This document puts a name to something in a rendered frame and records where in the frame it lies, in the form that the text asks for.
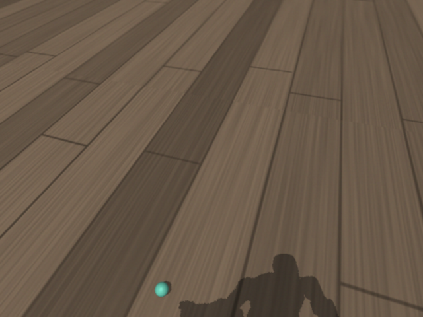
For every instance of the ball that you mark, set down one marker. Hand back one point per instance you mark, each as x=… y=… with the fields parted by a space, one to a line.
x=161 y=289

